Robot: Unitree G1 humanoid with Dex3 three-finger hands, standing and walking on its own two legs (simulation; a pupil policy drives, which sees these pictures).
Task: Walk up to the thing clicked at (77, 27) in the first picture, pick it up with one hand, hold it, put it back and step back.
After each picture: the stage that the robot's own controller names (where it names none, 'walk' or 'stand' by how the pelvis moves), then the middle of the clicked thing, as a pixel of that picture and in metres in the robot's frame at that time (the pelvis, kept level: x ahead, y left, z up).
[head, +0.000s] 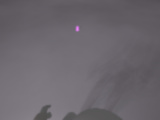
stand; (77, 28) +2.30 +0.44 -0.72
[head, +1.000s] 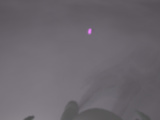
walk; (89, 31) +2.17 +0.19 -0.70
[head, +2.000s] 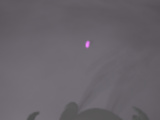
walk; (87, 44) +1.50 +0.13 -0.69
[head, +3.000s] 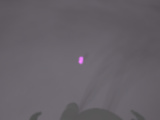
walk; (81, 60) +0.99 +0.16 -0.69
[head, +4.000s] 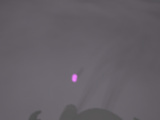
walk; (74, 78) +0.64 +0.18 -0.70
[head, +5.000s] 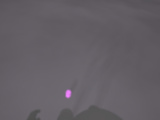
walk; (68, 93) +0.42 +0.15 -0.71
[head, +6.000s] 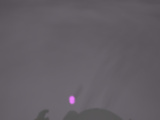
stand; (72, 100) +0.35 +0.20 -0.72
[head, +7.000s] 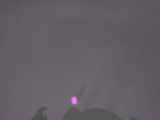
stand; (74, 100) +0.31 +0.16 -0.71
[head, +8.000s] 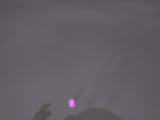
stand; (71, 103) +0.32 +0.19 -0.72
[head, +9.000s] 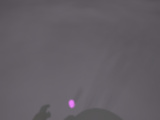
stand; (71, 103) +0.29 +0.20 -0.72
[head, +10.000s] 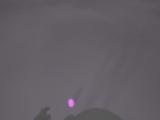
stand; (71, 102) +0.31 +0.21 -0.72
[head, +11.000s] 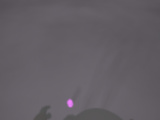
stand; (70, 103) +0.29 +0.22 -0.72
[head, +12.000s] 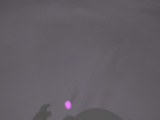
stand; (68, 104) +0.27 +0.23 -0.72
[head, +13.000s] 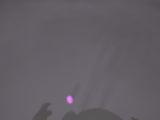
stand; (69, 99) +0.29 +0.23 -0.72
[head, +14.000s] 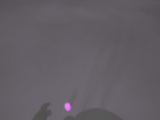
stand; (67, 106) +0.25 +0.22 -0.71
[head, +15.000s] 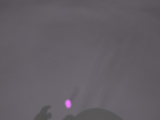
stand; (68, 103) +0.28 +0.24 -0.72
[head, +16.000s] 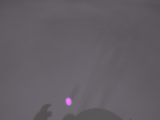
stand; (68, 101) +0.27 +0.23 -0.72
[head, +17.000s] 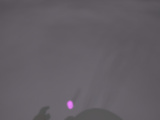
stand; (70, 104) +0.29 +0.21 -0.72
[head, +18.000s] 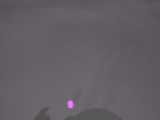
stand; (70, 104) +0.29 +0.21 -0.72
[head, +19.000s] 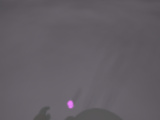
stand; (70, 104) +0.29 +0.21 -0.72
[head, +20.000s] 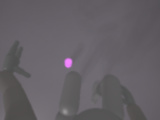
go down; (68, 63) +0.41 +0.17 -0.37
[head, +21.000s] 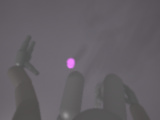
go down; (70, 63) +0.43 +0.15 -0.31
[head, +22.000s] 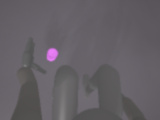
close in; (51, 55) +0.43 +0.18 -0.24
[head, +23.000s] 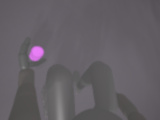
close; (36, 54) +0.43 +0.20 -0.24
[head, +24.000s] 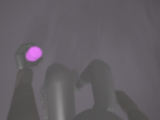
lift; (33, 54) +0.41 +0.19 -0.23
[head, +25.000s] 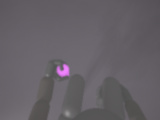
lift; (63, 72) +0.30 +0.19 -0.06
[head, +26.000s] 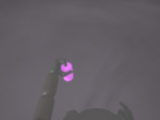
lift; (67, 71) +0.33 +0.16 +0.04
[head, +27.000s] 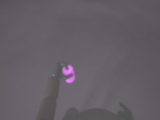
hold; (69, 74) +0.33 +0.16 +0.01
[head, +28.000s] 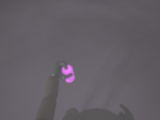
hold; (68, 73) +0.33 +0.16 +0.01
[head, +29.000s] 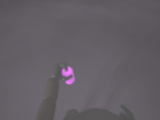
hold; (68, 75) +0.32 +0.16 +0.01
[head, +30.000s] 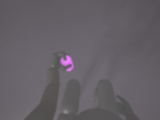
crouch; (67, 63) +0.39 +0.15 -0.09
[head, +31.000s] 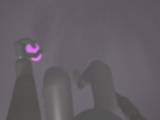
lower; (34, 52) +0.44 +0.20 -0.24
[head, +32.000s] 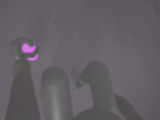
lower; (30, 52) +0.44 +0.21 -0.24
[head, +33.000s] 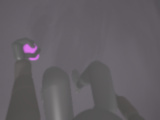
lower; (32, 52) +0.43 +0.21 -0.24
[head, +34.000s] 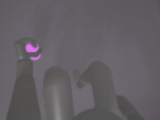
lower; (33, 51) +0.43 +0.21 -0.25
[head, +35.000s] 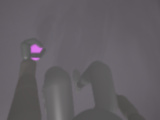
loosen; (36, 52) +0.43 +0.20 -0.25
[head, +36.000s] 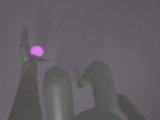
withdraw; (36, 53) +0.42 +0.19 -0.25
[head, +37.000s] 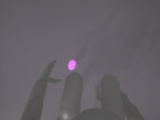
walk; (72, 65) +0.44 +0.14 -0.32
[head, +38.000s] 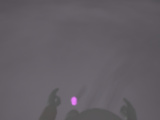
stand; (74, 101) +0.34 +0.15 -0.66
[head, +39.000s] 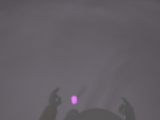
stand; (74, 99) +0.34 +0.15 -0.66
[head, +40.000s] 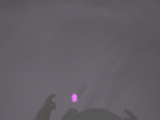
stand; (74, 98) +0.35 +0.15 -0.68
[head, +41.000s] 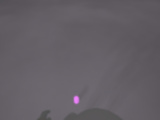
walk; (76, 99) +0.35 +0.16 -0.72
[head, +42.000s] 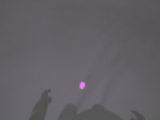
walk; (82, 85) +0.43 +0.03 -0.69
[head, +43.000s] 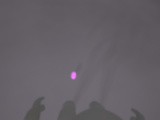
walk; (73, 75) +0.55 +0.15 -0.71
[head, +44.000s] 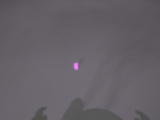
walk; (76, 66) +0.84 +0.30 -0.70
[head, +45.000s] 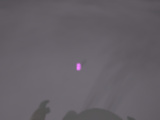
stand; (78, 66) +0.92 +0.19 -0.71
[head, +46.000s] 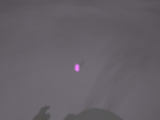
stand; (77, 67) +0.92 +0.22 -0.72
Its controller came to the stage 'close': yes
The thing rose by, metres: 0.71
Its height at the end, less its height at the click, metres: +0.00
